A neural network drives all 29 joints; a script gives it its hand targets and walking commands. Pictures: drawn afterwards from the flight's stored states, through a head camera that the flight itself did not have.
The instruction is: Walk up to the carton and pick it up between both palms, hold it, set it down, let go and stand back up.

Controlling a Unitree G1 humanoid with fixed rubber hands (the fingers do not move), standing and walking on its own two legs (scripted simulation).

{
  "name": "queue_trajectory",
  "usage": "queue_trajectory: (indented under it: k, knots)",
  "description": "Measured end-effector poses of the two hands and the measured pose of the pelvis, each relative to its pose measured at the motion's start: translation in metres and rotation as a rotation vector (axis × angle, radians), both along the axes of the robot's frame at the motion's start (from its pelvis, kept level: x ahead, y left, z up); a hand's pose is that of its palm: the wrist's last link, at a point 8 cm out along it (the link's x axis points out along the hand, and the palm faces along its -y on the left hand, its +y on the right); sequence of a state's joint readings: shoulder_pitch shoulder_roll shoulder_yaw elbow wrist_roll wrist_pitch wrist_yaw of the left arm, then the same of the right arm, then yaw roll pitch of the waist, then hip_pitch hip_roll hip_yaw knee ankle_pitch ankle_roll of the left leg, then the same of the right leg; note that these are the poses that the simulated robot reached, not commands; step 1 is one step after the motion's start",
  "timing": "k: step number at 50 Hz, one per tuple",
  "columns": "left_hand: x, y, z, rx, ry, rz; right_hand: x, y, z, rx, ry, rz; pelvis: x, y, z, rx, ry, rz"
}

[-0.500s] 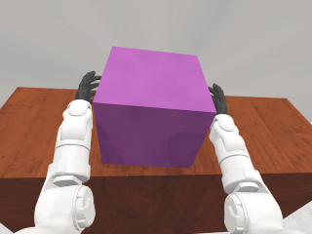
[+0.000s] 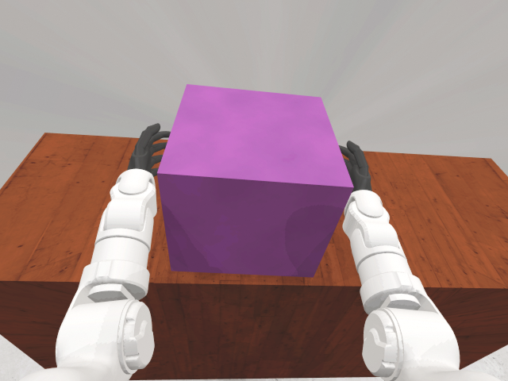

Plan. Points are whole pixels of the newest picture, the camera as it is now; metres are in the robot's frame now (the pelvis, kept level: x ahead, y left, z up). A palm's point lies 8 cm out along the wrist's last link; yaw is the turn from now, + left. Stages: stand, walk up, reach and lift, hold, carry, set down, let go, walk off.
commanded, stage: set down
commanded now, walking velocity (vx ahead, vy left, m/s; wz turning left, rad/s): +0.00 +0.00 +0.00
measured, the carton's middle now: (249, 180) +0.44 -0.01 +0.09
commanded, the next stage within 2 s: none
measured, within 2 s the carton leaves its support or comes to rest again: rests again in 1.36 s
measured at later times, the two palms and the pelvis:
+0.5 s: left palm (158, 168) +0.42 +0.15 +0.13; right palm (359, 200) +0.38 -0.19 +0.10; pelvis +0.00 +0.00 +0.00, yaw -2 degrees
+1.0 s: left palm (162, 176) +0.44 +0.15 +0.09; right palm (352, 201) +0.40 -0.19 +0.08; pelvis +0.01 +0.00 +0.00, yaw -3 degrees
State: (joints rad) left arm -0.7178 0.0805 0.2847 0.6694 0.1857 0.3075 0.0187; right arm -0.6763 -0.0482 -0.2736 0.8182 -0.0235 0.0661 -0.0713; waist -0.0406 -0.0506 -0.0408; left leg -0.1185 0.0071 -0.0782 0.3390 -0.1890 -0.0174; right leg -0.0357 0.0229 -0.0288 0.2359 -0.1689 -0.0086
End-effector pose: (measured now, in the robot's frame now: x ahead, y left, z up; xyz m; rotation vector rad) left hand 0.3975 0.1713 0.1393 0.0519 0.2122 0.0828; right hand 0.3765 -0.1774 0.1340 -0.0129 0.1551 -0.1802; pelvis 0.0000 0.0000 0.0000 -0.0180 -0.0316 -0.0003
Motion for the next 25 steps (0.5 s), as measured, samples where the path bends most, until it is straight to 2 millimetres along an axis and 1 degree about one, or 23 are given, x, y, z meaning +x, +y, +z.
queue_trajectory:
  k: [7, 14, 20, 25]
  knots:
    - [0.011, -0.012, -0.009, -0.009, 0.015, -0.032, -0.002, -0.011, -0.009, 0.007, 0.013, -0.036, -0.002, -0.002, 0.0, 0.003, 0.032, -0.013]
    - [0.02, -0.022, -0.007, -0.005, 0.006, -0.059, -0.003, -0.019, -0.015, 0.023, 0.002, -0.067, -0.001, 0.0, 0.001, 0.004, 0.062, -0.032]
    - [0.024, -0.023, -0.007, 0.003, 0.016, -0.059, 0.0, -0.02, -0.022, 0.034, 0.011, -0.065, 0.001, 0.003, 0.001, 0.006, 0.076, -0.045]
    - [0.024, -0.02, -0.013, -0.003, 0.028, -0.044, 0.004, -0.017, -0.029, 0.034, 0.021, -0.054, 0.001, 0.004, 0.001, 0.006, 0.073, -0.041]
